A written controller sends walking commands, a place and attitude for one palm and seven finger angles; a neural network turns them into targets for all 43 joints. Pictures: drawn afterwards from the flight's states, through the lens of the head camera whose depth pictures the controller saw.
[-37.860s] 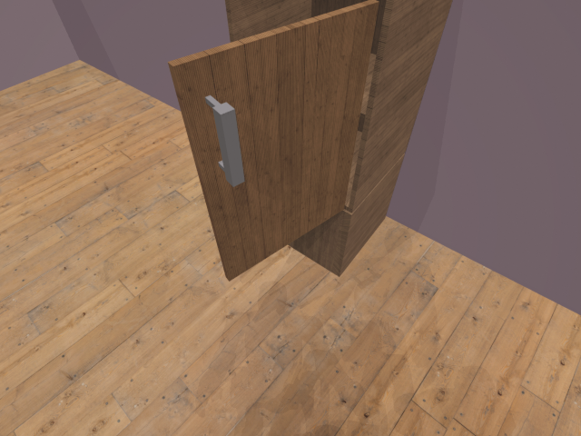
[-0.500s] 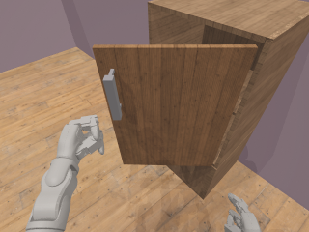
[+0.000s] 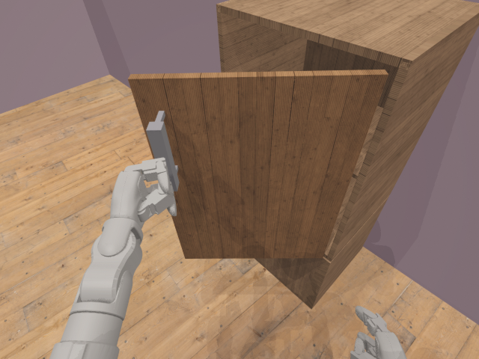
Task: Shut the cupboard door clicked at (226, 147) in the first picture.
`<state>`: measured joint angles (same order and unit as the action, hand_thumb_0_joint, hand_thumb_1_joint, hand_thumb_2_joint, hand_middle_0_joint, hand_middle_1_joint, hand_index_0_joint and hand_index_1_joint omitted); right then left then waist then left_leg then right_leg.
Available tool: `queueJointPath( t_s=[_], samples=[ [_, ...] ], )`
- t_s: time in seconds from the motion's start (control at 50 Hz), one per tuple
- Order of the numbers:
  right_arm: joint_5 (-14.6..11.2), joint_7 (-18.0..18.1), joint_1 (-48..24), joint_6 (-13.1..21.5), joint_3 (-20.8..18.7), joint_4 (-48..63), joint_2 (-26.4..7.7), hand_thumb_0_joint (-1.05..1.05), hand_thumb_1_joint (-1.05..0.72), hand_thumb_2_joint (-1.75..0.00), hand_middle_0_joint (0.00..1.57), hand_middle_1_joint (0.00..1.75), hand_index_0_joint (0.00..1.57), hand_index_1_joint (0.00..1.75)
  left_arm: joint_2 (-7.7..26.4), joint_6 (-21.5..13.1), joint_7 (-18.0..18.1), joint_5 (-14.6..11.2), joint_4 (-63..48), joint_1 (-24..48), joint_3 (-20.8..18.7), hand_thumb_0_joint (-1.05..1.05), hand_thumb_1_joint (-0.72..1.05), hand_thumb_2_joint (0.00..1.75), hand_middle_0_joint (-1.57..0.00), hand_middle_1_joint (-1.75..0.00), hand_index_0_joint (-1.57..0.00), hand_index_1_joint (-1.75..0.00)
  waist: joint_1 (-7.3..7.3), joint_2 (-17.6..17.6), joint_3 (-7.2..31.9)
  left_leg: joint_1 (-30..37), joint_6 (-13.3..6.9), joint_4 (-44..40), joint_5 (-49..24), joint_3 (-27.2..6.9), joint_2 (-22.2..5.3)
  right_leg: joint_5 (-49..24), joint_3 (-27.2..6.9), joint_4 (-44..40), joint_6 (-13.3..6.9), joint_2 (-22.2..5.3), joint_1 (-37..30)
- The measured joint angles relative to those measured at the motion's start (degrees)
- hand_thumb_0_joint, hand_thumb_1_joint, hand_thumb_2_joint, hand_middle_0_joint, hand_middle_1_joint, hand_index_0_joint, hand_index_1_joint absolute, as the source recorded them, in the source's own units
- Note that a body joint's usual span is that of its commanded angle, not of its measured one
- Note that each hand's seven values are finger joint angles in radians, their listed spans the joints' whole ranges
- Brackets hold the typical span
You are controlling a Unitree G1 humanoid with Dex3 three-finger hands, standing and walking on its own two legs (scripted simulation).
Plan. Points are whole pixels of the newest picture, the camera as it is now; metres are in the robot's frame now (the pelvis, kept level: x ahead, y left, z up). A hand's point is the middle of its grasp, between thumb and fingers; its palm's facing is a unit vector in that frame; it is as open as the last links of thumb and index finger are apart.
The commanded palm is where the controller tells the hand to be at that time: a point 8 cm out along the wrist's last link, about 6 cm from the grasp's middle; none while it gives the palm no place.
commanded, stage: bring the fist close to the handle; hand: left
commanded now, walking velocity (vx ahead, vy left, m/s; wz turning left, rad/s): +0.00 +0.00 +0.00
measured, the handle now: (166, 152) +0.45 +0.17 +0.12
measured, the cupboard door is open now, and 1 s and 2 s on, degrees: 45 43 30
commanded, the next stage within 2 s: push the door shut along its arc in 0.50 s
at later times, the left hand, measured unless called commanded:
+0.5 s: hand (174, 188) +0.35 +0.13 +0.13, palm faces +0.08 -1.00 -0.03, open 3.1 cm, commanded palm +0.32 +0.18 +0.13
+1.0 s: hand (179, 169) +0.39 +0.13 +0.13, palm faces -0.03 -1.00 -0.03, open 3.1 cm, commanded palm +0.38 +0.18 +0.13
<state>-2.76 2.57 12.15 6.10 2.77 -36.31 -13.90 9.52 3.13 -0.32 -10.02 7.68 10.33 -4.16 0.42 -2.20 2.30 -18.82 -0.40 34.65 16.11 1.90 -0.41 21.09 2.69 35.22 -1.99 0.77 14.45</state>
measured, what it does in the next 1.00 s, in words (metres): stands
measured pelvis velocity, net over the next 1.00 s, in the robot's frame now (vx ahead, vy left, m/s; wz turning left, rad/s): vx -0.01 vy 0.00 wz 0.00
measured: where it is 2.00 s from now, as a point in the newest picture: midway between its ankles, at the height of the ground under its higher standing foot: outside the picture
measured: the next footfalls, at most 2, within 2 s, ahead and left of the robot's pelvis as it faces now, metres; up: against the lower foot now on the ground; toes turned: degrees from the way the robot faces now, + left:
none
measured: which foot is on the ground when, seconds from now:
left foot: down 0.00-1.00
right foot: down 0.00-1.00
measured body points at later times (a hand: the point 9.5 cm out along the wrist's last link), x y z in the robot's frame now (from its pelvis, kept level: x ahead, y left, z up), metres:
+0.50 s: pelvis +0.00 -0.01 +0.00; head +0.00 -0.03 +0.45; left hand +0.34 +0.19 +0.13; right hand +0.15 -0.25 -0.10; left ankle +0.02 +0.12 -0.73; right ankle -0.03 -0.09 -0.73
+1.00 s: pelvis -0.01 +0.00 +0.00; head +0.00 -0.01 +0.45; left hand +0.39 +0.19 +0.14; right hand +0.13 -0.25 -0.11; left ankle +0.02 +0.12 -0.73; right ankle -0.03 -0.09 -0.73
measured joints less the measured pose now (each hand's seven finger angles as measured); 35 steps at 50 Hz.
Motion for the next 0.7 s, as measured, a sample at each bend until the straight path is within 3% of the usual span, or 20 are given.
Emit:
queueJointPath(
  t_s=[0.18,0.48,0.7],
  samples=[
    [0.2,-0.3,0.3,-1.6,-0.2,-0.5,0.2,0.01,-0.9,-0.9,0.2,0.3,0.2,0.3,-1.1,-1.1,2.0,0.9,6.9,6.0,0.4,0.02,0.9,0.9,-1.3,-1.5,-1.3,-1.5,-0.56,-0.1,0.0,-0.5,0.2,-0.3,-0.2,0.2,-0.2,-0.1,-0.2,0.1,-0.3,0.2,0.8],
    [-0.1,-0.1,1.7,-3.2,-1.0,-0.6,-0.5,0.02,-0.9,-0.9,0.2,0.3,0.2,0.3,0.3,-3.4,1.0,0.5,7.0,3.3,-2.2,0.02,0.89,0.9,-1.3,-1.5,-1.3,-1.5,-0.7,0.0,0.0,0.6,0.6,-1.6,-0.6,0.5,-0.7,-0.6,-0.6,-1.1,-0.6,0.8,-0.1],
    [-0.3,0.3,0.0,-2.9,-0.8,-0.6,-0.6,0.01,-0.91,-0.9,0.2,0.3,0.2,0.3,0.0,-3.6,0.1,0.4,10.0,6.0,-0.7,0.02,0.9,0.9,-1.3,-1.5,-1.3,-1.5,-0.64,-0.2,-0.2,0.1,0.4,-1.3,-0.9,-0.1,-0.4,-0.8,0.0,-1.0,-0.4,0.4,0.1]
  ],
)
